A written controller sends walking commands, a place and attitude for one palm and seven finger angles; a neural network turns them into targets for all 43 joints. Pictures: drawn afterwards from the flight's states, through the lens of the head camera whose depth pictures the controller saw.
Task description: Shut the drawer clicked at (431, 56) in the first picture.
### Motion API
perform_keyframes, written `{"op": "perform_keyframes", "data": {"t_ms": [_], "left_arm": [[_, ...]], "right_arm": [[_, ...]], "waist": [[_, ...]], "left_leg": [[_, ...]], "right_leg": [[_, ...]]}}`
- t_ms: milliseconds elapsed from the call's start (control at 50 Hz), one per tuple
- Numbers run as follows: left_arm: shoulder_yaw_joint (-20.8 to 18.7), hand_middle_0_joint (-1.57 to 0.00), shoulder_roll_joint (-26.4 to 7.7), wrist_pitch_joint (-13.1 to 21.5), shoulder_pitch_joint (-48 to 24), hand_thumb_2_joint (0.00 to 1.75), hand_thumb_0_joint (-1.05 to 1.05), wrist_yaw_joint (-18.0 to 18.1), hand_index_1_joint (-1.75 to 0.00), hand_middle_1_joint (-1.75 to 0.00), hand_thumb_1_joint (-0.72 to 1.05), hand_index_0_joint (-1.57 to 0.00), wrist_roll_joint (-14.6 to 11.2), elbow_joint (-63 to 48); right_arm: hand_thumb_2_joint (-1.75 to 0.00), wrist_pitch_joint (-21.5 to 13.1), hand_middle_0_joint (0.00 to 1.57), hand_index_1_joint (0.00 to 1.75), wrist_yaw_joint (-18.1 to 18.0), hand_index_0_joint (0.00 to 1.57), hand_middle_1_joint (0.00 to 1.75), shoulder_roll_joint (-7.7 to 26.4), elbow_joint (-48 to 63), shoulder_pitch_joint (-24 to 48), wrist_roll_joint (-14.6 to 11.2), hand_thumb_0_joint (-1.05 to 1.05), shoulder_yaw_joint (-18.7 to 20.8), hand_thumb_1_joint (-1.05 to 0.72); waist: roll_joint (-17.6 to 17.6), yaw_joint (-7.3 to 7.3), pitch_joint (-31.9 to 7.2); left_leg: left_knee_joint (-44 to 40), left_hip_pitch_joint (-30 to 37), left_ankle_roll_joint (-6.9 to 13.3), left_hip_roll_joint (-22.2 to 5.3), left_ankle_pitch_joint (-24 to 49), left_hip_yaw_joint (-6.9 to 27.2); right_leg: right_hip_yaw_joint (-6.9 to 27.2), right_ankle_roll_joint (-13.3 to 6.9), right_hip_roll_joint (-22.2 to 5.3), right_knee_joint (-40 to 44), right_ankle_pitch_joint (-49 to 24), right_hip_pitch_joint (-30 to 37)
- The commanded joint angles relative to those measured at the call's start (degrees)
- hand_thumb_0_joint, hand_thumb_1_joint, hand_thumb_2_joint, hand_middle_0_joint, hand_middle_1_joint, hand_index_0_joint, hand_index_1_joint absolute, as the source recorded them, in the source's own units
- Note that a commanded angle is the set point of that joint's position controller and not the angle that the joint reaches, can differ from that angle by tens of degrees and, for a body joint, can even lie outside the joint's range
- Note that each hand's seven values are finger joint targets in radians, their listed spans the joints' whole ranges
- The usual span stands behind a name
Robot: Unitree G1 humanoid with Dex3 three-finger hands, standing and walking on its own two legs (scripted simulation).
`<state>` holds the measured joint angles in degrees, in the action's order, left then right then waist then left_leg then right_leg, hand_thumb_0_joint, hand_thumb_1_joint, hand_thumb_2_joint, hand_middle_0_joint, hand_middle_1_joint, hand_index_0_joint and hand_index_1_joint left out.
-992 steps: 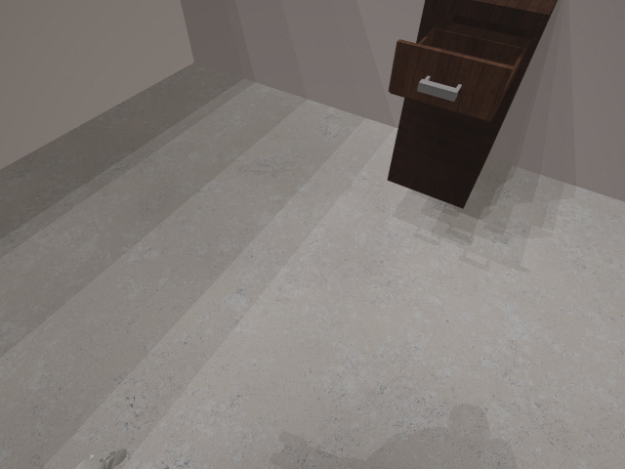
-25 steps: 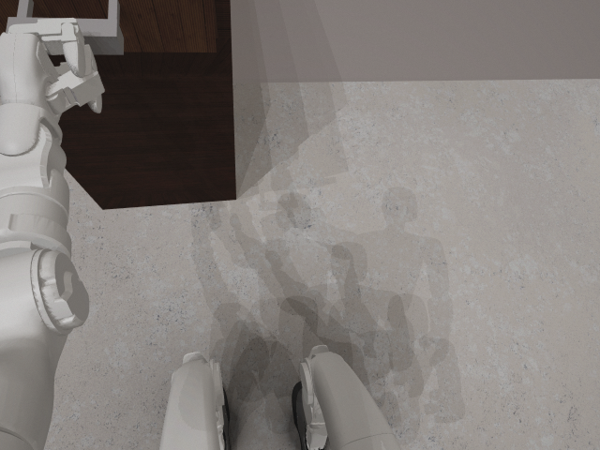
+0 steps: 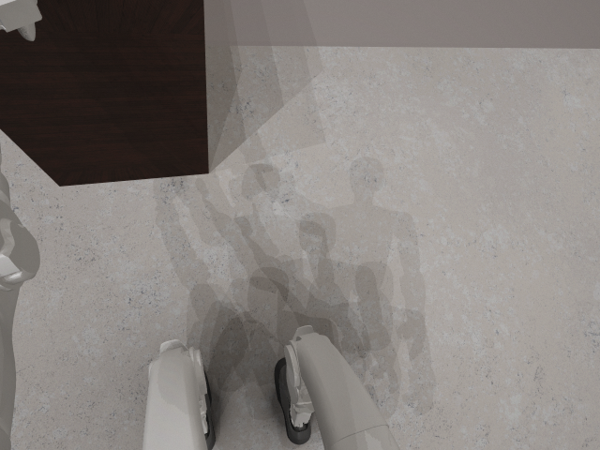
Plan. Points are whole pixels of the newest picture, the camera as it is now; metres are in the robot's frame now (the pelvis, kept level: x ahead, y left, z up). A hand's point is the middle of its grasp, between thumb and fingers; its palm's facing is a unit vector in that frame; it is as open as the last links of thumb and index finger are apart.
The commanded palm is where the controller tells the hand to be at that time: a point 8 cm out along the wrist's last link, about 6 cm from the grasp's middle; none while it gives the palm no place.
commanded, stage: push the drawer shut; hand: left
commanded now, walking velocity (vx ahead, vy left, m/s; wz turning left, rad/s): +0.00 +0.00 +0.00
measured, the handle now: out of the picture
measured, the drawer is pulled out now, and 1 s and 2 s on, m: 0.00 0.00 0.00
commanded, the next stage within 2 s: pull the fist back off the drawer in 0.02 s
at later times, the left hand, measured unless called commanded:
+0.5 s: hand out of the picture +0.60 +0.21 +0.08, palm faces +0.03 -1.00 -0.04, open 3.2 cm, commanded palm +0.60 +0.20 +0.08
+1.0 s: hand (27, 3) +0.58 +0.20 +0.09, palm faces +0.06 -1.00 -0.04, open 3.2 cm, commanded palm +0.53 +0.23 +0.10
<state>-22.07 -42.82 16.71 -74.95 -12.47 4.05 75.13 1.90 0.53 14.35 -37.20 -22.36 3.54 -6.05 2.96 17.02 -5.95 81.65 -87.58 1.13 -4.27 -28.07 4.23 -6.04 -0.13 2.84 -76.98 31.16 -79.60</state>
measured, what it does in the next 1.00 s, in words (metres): stands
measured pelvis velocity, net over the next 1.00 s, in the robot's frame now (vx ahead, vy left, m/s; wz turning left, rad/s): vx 0.03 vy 0.00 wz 0.02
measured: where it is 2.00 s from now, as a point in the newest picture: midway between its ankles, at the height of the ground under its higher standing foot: (248, 419)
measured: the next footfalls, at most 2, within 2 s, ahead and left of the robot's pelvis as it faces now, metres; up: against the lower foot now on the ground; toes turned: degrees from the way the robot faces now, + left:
none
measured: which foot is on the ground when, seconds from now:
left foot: down 0.00-1.00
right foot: down 0.00-1.00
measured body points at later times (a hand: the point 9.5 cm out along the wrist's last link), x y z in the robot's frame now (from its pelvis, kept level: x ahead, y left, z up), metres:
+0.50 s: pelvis -0.01 +0.01 +0.00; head +0.20 +0.06 +0.39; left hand +0.59 +0.26 +0.08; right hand -0.04 -0.24 -0.08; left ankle +0.06 +0.11 -0.58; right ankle +0.04 -0.13 -0.58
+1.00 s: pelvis +0.03 +0.00 +0.03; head +0.22 +0.03 +0.44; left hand +0.57 +0.25 +0.09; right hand +0.04 -0.27 -0.08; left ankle +0.06 +0.11 -0.58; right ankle +0.04 -0.13 -0.58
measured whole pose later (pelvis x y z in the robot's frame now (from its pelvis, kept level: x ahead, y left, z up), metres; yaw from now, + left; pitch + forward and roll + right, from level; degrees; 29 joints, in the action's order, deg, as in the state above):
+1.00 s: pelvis +0.03 +0.00 +0.03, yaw +1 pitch +31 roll -5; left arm -24.4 -31.6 20.1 -57.0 -11.6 -2.0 61.3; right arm 3.6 2.3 14.7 -35.7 -20.1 1.9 -2.3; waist 3.0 12.0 -7.0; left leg 75.4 -76.6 0.5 -4.5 -29.8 2.0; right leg -3.8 -0.5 3.1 -71.7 32.6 -70.0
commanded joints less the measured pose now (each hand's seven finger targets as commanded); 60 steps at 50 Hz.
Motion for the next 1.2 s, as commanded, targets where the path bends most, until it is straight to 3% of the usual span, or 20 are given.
{"op": "perform_keyframes", "data": {"t_ms": [0, 100, 180, 300, 360, 400, 500, 540, 560, 640, 700, 760, 800, 860, 900, 940, 980, 1040, 1100, 1180], "left_arm": [[1.3, -1.40, -10.1, 3.3, -38.2, 0.90, 0.00, 2.9, -1.60, -1.60, 0.90, -1.40, -1.4, -16.2], [2.8, -1.40, -9.3, 2.1, -38.9, 0.90, 0.00, 3.2, -1.60, -1.60, 0.90, -1.40, -1.2, -14.4], [1.9, -1.40, -10.8, 1.9, -39.4, 0.90, 0.00, 3.2, -1.60, -1.60, 0.90, -1.40, -1.2, -16.2], [1.8, -1.40, -9.7, 0.6, -37.1, 0.90, 0.00, 2.9, -1.60, -1.60, 0.90, -1.40, -1.3, -14.8], [-0.2, -1.40, -11.0, 0.7, -35.3, 0.90, 0.00, 3.0, -1.60, -1.60, 0.90, -1.40, -1.5, -16.3], [0.1, -1.40, -9.1, 0.6, -33.6, 0.90, 0.00, 2.9, -1.60, -1.60, 0.90, -1.40, -1.9, -17.8], [-1.0, -1.40, -8.3, 0.6, -28.6, 0.90, 0.00, 3.2, -1.60, -1.60, 0.90, -1.40, -2.6, -18.3], [-1.8, -1.40, -8.3, 1.5, -26.6, 0.90, 0.00, 3.3, -1.60, -1.60, 0.90, -1.40, -2.7, -20.9], [-0.7, -1.40, -6.4, 1.5, -25.1, 0.90, 0.00, 3.3, -1.60, -1.60, 0.90, -1.40, -2.9, -20.9], [-4.0, -1.40, -7.9, 2.9, -18.0, 0.90, 0.00, 3.2, -1.60, -1.60, 0.90, -1.40, -4.1, -22.5], [-3.8, -1.40, -6.2, 3.7, -11.5, 0.90, 0.00, 2.7, -1.60, -1.60, 0.90, -1.40, -4.8, -22.4], [-2.7, -1.40, -4.6, 4.5, -12.8, 0.90, 0.00, 2.5, -1.60, -1.60, 0.90, -1.40, -5.5, -21.1], [-4.1, -1.40, -5.9, 5.8, -13.5, 0.90, 0.00, 2.4, -1.60, -1.60, 0.90, -1.40, -5.9, -22.9], [-3.2, -1.40, -3.7, 7.9, -11.6, 0.90, 0.00, 2.0, -1.60, -1.60, 0.90, -1.40, -6.1, -24.6], [-1.9, -1.40, -1.1, 7.7, -9.3, 0.90, 0.00, 1.5, -1.60, -1.60, 0.90, -1.40, -6.5, -22.4], [-5.0, -1.40, -3.9, 7.4, -1.3, 0.90, 0.00, 0.7, -1.60, -1.60, 0.90, -1.40, -7.5, -27.2], [-3.8, -1.40, -1.6, 6.5, 5.4, 0.90, 0.00, 0.1, -1.60, -1.60, 0.90, -1.40, -9.1, -37.3], [-3.0, -1.40, 1.8, 3.3, 16.3, 0.90, 0.00, -0.2, -1.60, -1.60, 0.90, -1.40, -12.3, -44.0], [-0.6, -1.40, 5.4, 2.1, 19.7, 0.90, 0.00, 0.6, -1.60, -1.60, 0.90, -1.40, -14.2, -50.6], [2.0, -1.40, 9.6, 4.0, 25.9, 0.90, 0.00, 1.7, -1.60, -1.60, 0.90, -1.40, -15.6, -54.3]], "right_arm": [[-0.90, -0.7, 0.20, 0.30, -1.2, 0.20, 0.30, 13.3, -0.1, -14.0, 0.5, 0.00, 4.2, -0.90], [-0.90, -1.8, 0.20, 0.30, -1.9, 0.20, 0.30, 13.7, -0.6, -13.4, 0.4, 0.00, 3.6, -0.90], [-0.90, -2.3, 0.20, 0.30, -1.9, 0.20, 0.30, 13.7, 0.1, -13.7, 0.6, 0.00, 3.5, -0.90], [-0.90, -2.3, 0.20, 0.30, -1.6, 0.20, 0.30, 13.7, 0.7, -13.5, 0.6, 0.00, 3.5, -0.90], [-0.90, -2.2, 0.20, 0.30, -1.3, 0.20, 0.30, 13.7, 0.9, -14.0, 0.7, 0.00, 3.8, -0.90], [-0.90, -2.1, 0.20, 0.30, -0.8, 0.20, 0.30, 13.5, 1.1, -13.8, 0.6, 0.00, 4.3, -0.90], [-0.90, -1.7, 0.20, 0.30, -0.3, 0.20, 0.30, 13.1, 1.1, -13.7, 0.3, 0.00, 4.7, -0.90], [-0.90, -1.7, 0.20, 0.30, 0.1, 0.20, 0.30, 13.0, 1.5, -13.7, 0.3, 0.00, 5.0, -0.90], [-0.90, -1.5, 0.20, 0.30, 0.3, 0.20, 0.30, 12.8, 1.4, -13.5, 0.1, 0.00, 5.2, -0.90], [-0.90, -1.0, 0.20, 0.30, 0.7, 0.20, 0.30, 12.3, 1.9, -13.1, -0.1, 0.00, 5.6, -0.90], [-0.90, -0.3, 0.20, 0.30, 1.0, 0.20, 0.30, 11.9, 2.5, -12.2, -0.6, 0.00, 6.0, -0.90], [-0.90, 0.1, 0.20, 0.30, 0.8, 0.20, 0.30, 11.7, 2.1, -12.0, -0.9, 0.00, 6.1, -0.90], [-0.90, 0.1, 0.20, 0.30, 0.8, 0.20, 0.30, 11.7, 1.9, -12.0, -0.9, 0.00, 6.4, -0.90], [-0.90, 0.5, 0.20, 0.30, 1.0, 0.20, 0.30, 11.2, 1.7, -11.8, -0.9, 0.00, 7.0, -0.90], [-0.90, 0.9, 0.20, 0.30, 1.1, 0.20, 0.30, 11.1, 1.4, -11.7, -0.9, 0.00, 7.3, -0.90], [-0.90, 1.7, 0.20, 0.30, 1.3, 0.20, 0.30, 11.5, 3.6, -11.4, -1.4, 0.00, 7.7, -0.90], [-0.90, 2.2, 0.20, 0.30, 1.7, 0.20, 0.30, 10.7, 6.0, -9.7, -2.5, 0.00, 8.2, -0.90], [-0.90, 2.2, 0.20, 0.30, 1.5, 0.20, 0.30, 10.1, 7.7, -8.5, -4.1, 0.00, 8.7, -0.90], [-0.90, 1.5, 0.20, 0.30, 0.7, 0.20, 0.30, 9.5, 8.3, -6.0, -5.0, 0.00, 8.7, -0.90], [-0.90, 0.2, 0.20, 0.30, -0.2, 0.20, 0.30, 9.0, 7.8, -3.9, -5.3, 0.00, 8.8, -0.90]], "waist": [[20.5, 5.44, -34.5], [20.9, 6.57, -32.4], [22.5, 5.62, -34.9], [20.4, 5.10, -32.6], [20.4, 3.80, -34.7], [20.6, 3.04, -36.0], [17.7, 1.83, -34.7], [19.4, 0.35, -37.0], [18.6, 0.36, -36.8], [15.4, -1.76, -37.5], [12.8, -2.99, -36.0], [9.6, -1.45, -32.2], [10.2, -2.15, -33.8], [12.8, -3.08, -37.4], [10.7, -2.53, -35.6], [11.7, -6.69, -41.3], [13.0, -9.18, -46.5], [5.2, -9.74, -43.5], [3.9, -9.55, -37.0], [3.9, -9.77, -30.8]], "left_leg": [[-8.4, 40.9, 1.4, 0.1, 10.3, 5.0], [-9.5, 39.9, 1.4, -0.3, 5.4, 6.0], [-9.4, 40.9, 1.2, 0.0, 6.6, 5.9], [-10.0, 38.9, 1.2, 0.0, 4.1, 6.1], [-10.2, 40.9, 1.0, -0.1, 6.9, 6.3], [-10.4, 42.6, 0.8, -0.1, 7.6, 6.4], [-11.2, 42.2, 0.8, 0.0, 8.7, 5.6], [-11.5, 44.7, 0.5, 0.0, 11.3, 5.5], [-11.8, 45.5, 0.4, -0.1, 12.4, 5.7], [-11.4, 44.0, 0.8, 0.3, 17.1, 3.4], [-11.6, 42.1, 0.9, 0.5, 18.6, 1.9], [-11.2, 38.7, 1.4, 0.7, 17.8, 1.0], [-11.0, 39.6, 1.4, 0.8, 19.2, 0.8], [-10.5, 44.9, 0.9, 1.0, 25.6, 0.9], [-10.2, 44.0, 1.1, 1.1, 26.2, 0.4], [-12.4, 47.2, 0.9, 1.6, 29.5, -0.4], [-14.9, 53.5, 0.5, 1.9, 35.0, -0.8], [-18.0, 52.6, 1.1, 2.8, 34.7, -1.9], [-21.5, 52.7, 1.2, 3.1, 30.6, -3.0], [-25.1, 57.4, 1.0, 3.2, 29.9, -3.5]], "right_leg": [[1.8, -1.7, 1.5, 10.8, -7.3, 1.1], [1.4, -1.7, 1.4, 10.6, -5.2, -1.2], [1.3, -1.9, 1.3, 10.2, -5.9, -0.1], [1.0, -1.9, 1.4, 10.3, -4.9, 0.2], [0.8, -1.9, 1.4, 10.0, -6.2, 1.3], [0.7, -2.0, 1.4, 10.2, -6.6, 1.6], [0.8, -1.8, 1.5, 11.2, -6.9, 3.8], [1.0, -2.1, 1.4, 11.0, -8.0, 4.7], [0.8, -2.1, 1.4, 11.2, -8.5, 4.7], [1.6, -1.9, 1.6, 12.4, -11.6, 11.2], [2.2, -1.6, 1.6, 13.3, -13.7, 15.2], [2.9, -1.1, 1.6, 14.0, -14.8, 16.1], [3.1, -1.2, 1.6, 13.9, -16.2, 17.7], [2.9, -1.5, 1.3, 12.8, -20.9, 17.5], [3.1, -1.2, 1.4, 13.3, -22.6, 18.1], [3.6, -1.6, 1.2, 13.7, -26.5, 25.0], [3.6, -1.5, 1.2, 15.3, -32.0, 30.7], [3.9, -0.9, 1.4, 19.0, -38.3, 39.3], [3.9, -0.3, 1.1, 22.6, -37.6, 41.8], [3.9, -0.4, 1.0, 26.1, -36.1, 43.3]]}}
